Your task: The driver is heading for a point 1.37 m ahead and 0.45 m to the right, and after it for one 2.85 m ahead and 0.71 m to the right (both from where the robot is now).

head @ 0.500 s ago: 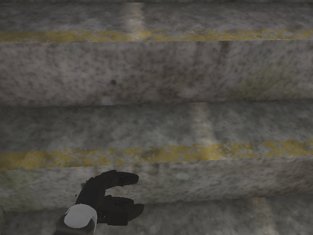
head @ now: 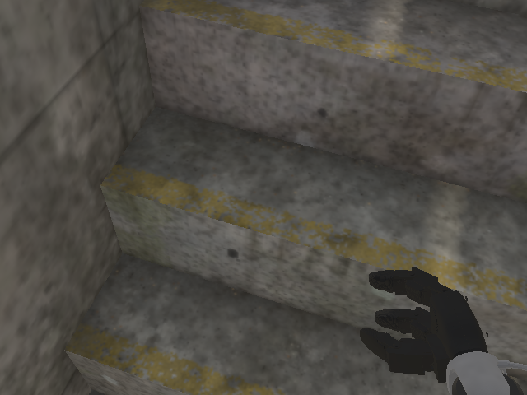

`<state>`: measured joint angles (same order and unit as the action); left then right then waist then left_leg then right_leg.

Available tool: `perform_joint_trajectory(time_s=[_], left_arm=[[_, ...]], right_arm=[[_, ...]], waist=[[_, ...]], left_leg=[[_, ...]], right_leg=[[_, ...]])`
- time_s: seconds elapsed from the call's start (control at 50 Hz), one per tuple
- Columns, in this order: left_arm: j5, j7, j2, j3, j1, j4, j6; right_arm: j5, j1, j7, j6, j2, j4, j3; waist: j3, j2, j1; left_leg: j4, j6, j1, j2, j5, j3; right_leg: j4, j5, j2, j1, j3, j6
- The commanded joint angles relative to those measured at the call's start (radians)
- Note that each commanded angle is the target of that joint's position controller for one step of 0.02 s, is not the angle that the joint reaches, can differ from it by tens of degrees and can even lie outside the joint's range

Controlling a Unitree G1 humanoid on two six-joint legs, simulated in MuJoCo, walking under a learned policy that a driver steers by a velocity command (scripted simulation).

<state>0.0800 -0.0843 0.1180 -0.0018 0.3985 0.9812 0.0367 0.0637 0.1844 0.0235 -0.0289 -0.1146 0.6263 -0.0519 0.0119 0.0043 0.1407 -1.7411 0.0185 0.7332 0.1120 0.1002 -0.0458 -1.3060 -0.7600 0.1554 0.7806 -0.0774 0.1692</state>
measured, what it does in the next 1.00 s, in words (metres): climbs: left foot 0.23 m lower, then right foot 0.22 m higher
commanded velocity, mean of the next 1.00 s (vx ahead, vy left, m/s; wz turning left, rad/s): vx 0.49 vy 0.00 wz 0.00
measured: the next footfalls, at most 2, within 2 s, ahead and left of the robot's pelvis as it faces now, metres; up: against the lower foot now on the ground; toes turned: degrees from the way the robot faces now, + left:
left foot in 0.18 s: -0.06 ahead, +0.08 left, -0.23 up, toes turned +13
right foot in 0.46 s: +0.15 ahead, -0.09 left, -0.01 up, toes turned -6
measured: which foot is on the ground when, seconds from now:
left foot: up 0.00-0.16, down 0.18-0.50, up 0.52-0.86, down 0.88-1.00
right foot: down 0.00-0.14, up 0.16-0.44, down 0.46-0.90, up 0.92-1.00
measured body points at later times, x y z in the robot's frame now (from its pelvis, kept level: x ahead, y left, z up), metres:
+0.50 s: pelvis +0.01 +0.01 -0.04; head +0.08 +0.01 +0.41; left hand +0.31 +0.14 -0.08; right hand -0.05 -0.23 -0.18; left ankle -0.08 +0.08 -0.79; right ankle +0.11 -0.08 -0.61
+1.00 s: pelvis +0.09 +0.04 +0.08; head +0.08 +0.05 +0.53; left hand +0.25 +0.25 -0.05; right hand +0.08 -0.21 -0.06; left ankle +0.12 +0.12 -0.61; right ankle +0.06 -0.11 -0.44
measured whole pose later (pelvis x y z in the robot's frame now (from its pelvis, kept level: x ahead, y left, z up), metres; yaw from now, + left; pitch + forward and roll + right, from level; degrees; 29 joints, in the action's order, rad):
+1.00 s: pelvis +0.09 +0.04 +0.08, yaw -3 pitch +7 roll +2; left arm 0.01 0.05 0.22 0.01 0.15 0.90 0.06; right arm 0.08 -0.36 -0.07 -0.04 -0.22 0.97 0.04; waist -0.17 0.06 -0.08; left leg -0.88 0.14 0.62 0.11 0.41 0.03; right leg -1.81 -0.10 0.10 0.94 0.20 0.13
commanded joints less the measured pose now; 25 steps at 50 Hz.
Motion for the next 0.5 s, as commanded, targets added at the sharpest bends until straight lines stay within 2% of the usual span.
perform_joint_trajectory(time_s=[0.02,0.04,0.06,0.08,0.1,0.12,0.14,0.16,0.18,0.2,0.22,0.24,0.26,0.28,0.3,0.32,0.34,0.36,0.38,0.4,0.42,0.44,0.46,0.48,0.5], left_arm=[[0.025,-0.007,0.070,0.037,-0.032,-0.109,0.027],[0.030,-0.006,0.074,0.045,-0.046,-0.123,0.023],[0.033,-0.003,0.075,0.051,-0.094,-0.151,0.010],[0.043,-0.011,0.072,0.062,-0.175,-0.165,-0.013],[0.013,-0.016,0.050,0.067,-0.189,-0.170,-0.018],[-0.003,-0.017,0.025,0.062,-0.162,-0.193,-0.025],[-0.019,-0.004,0.011,0.064,-0.173,-0.239,-0.030],[-0.050,0.004,-0.030,0.059,-0.227,-0.311,-0.031],[-0.057,0.013,-0.083,0.051,-0.221,-0.368,-0.030],[-0.042,0.010,-0.062,0.043,-0.183,-0.411,-0.019],[-0.024,-0.008,-0.042,0.037,-0.179,-0.445,-0.024],[0.006,-0.027,-0.019,0.013,-0.393,-0.568,-0.052],[0.017,-0.006,0.006,0.012,-0.404,-0.551,-0.067],[0.013,0.016,0.050,0.023,-0.399,-0.490,-0.055],[-0.003,0.036,0.055,0.015,-0.522,-0.517,-0.044],[-0.015,0.050,0.021,-0.004,-0.666,-0.581,-0.053],[-0.047,0.047,-0.060,-0.038,-0.778,-0.635,-0.069],[-0.054,0.050,-0.095,-0.064,-0.695,-0.613,-0.092],[-0.054,0.054,-0.107,-0.078,-0.678,-0.613,-0.099],[-0.065,0.057,-0.113,-0.090,-0.623,-0.588,-0.097],[-0.083,0.049,-0.088,-0.090,-0.549,-0.559,-0.093],[-0.100,0.040,-0.035,-0.063,-0.368,-0.470,-0.085],[-0.073,0.109,0.033,-0.080,-0.342,-0.608,-0.179],[-0.037,0.064,0.193,0.018,-0.087,-0.383,-0.081],[-0.030,0.040,0.223,0.028,0.086,-0.307,-0.083]], right_arm=[[-0.016,-0.080,-0.017,0.000,-0.130,-0.005,0.050],[-0.010,-0.129,-0.020,0.000,-0.130,0.000,0.061],[-0.025,-0.227,-0.021,0.000,-0.122,0.030,0.067],[-0.037,-0.411,-0.013,0.002,-0.116,0.088,0.073],[-0.060,-0.530,-0.005,0.014,-0.103,0.155,0.084],[-0.079,-0.486,0.006,0.011,-0.086,0.186,0.088],[-0.065,-0.466,0.013,-0.005,-0.081,0.191,0.087],[-0.028,-0.481,0.011,-0.046,-0.110,0.196,0.097],[-0.007,-0.446,0.011,-0.067,-0.152,0.207,0.100],[0.016,-0.397,0.004,-0.125,-0.189,0.185,0.098],[0.010,-0.451,0.003,-0.151,-0.253,0.196,0.130],[-0.028,-0.629,0.057,-0.181,-0.355,0.166,0.184],[-0.044,-0.565,0.077,-0.186,-0.318,0.201,0.162],[-0.073,-0.483,0.066,-0.163,-0.277,0.199,0.142],[-0.075,-0.513,0.059,-0.154,-0.231,0.196,0.131],[-0.085,-0.587,0.064,-0.141,-0.165,0.233,0.101],[-0.067,-0.612,0.085,-0.129,-0.155,0.249,0.084],[-0.052,-0.614,0.089,-0.108,-0.190,0.245,0.091],[-0.071,-0.663,0.092,-0.095,-0.205,0.270,0.094],[-0.085,-0.641,0.096,-0.085,-0.227,0.265,0.094],[-0.099,-0.651,0.104,-0.092,-0.269,0.238,0.098],[-0.102,-0.769,0.080,-0.103,-0.282,0.256,0.090],[0.043,-0.846,-0.212,-0.055,-0.441,0.467,0.071],[-0.129,-0.484,-0.061,-0.121,-0.407,0.180,0.153],[-0.118,-0.474,-0.042,-0.143,-0.374,0.144,0.128]], waist=[[-0.022,0.021,-0.068],[-0.049,0.062,-0.082],[-0.054,0.067,-0.124],[-0.048,0.034,-0.223],[-0.045,-0.033,-0.256],[0.017,-0.072,-0.194],[0.010,-0.066,-0.163],[-0.018,-0.089,-0.159],[-0.057,-0.098,-0.079],[-0.055,0.000,-0.006],[-0.093,0.009,-0.024],[-0.149,-0.080,-0.179],[-0.160,0.035,-0.113],[-0.061,0.158,-0.111],[0.010,0.205,-0.160],[0.069,0.254,-0.181],[0.095,0.217,-0.200],[0.027,0.171,-0.185],[0.005,0.087,-0.187],[-0.047,0.066,-0.151],[-0.140,-0.016,-0.126],[-0.327,-0.158,-0.122],[-0.422,-0.511,0.154],[-0.534,-0.078,0.055],[-0.586,0.056,0.098]], left_leg=[[0.411,0.023,-0.144,-0.060,0.106,0.040],[0.548,0.045,-0.230,-0.058,0.165,0.066],[0.770,0.071,-0.365,-0.062,0.195,0.115],[1.094,0.104,-0.566,-0.084,0.135,0.156],[1.380,0.121,-0.716,-0.068,-0.126,0.307],[1.572,0.119,-0.619,-0.079,-0.271,0.325],[1.657,0.133,-0.613,-0.136,-0.306,0.266],[1.607,0.184,-0.658,-0.253,-0.412,0.153],[1.475,0.181,-0.788,-0.329,-0.667,0.107],[1.356,0.207,-0.914,-0.454,-0.931,0.081],[1.410,0.242,-1.026,-0.564,-0.820,0.003],[1.541,0.390,-1.109,-0.834,-0.238,-0.507],[1.591,0.368,-1.204,-0.766,0.222,-0.457],[1.582,0.253,-1.166,-0.542,0.230,-0.197],[1.597,0.197,-0.954,-0.465,0.040,-0.077],[1.610,0.142,-0.791,-0.402,-0.069,-0.007],[1.725,0.150,-0.686,-0.435,-0.188,-0.028],[1.809,0.147,-0.657,-0.400,-0.314,0.044],[1.832,0.146,-0.640,-0.379,-0.511,0.094],[1.766,0.119,-0.608,-0.341,-0.854,0.189],[1.639,0.094,-0.639,-0.368,-1.486,0.191],[1.503,0.083,-0.628,-0.396,-1.991,0.157],[1.334,0.418,-0.471,-0.475,-2.690,-0.012],[1.093,0.230,-0.624,-0.355,-1.954,0.181],[0.851,0.203,-0.415,-0.257,-1.439,0.187]], right_leg=[[0.347,0.087,-0.188,0.014,0.526,0.082],[0.317,0.085,-0.181,0.029,0.534,0.083],[0.275,0.103,-0.152,0.097,0.472,0.057],[0.156,0.152,-0.098,0.187,0.358,0.005],[-0.009,0.028,-0.018,0.244,0.218,-0.038],[-0.124,-0.046,0.028,0.178,0.176,-0.031],[-0.311,-0.039,0.075,0.174,0.174,-0.027],[-0.646,0.022,0.111,0.268,0.136,-0.043],[-0.971,0.043,0.124,0.491,0.150,-0.054],[-1.075,-0.011,0.041,0.665,0.159,-0.057],[-1.128,0.001,-0.037,0.784,0.165,-0.055],[-1.239,-0.027,-0.180,0.964,0.429,-0.068],[-1.285,0.013,-0.175,1.099,0.471,-0.061],[-1.126,0.142,-0.132,1.052,0.325,-0.084],[-0.980,0.259,-0.139,0.880,0.253,-0.084],[-0.794,0.327,-0.166,0.747,0.208,-0.077],[-0.706,0.281,-0.177,0.655,0.176,-0.051],[-0.548,0.255,-0.203,0.460,0.008,-0.035],[-0.436,0.176,-0.183,0.307,-0.077,-0.008],[-0.220,0.061,-0.142,0.087,-0.111,0.009],[-0.123,-0.023,-0.062,-0.099,-0.101,0.006],[-0.248,-0.061,0.021,-0.315,-0.198,0.014],[-0.070,-0.004,0.014,-0.250,0.066,0.048],[0.034,0.105,-0.026,-0.532,0.041,0.033],[0.260,-0.134,-0.070,-0.663,0.249,0.049]])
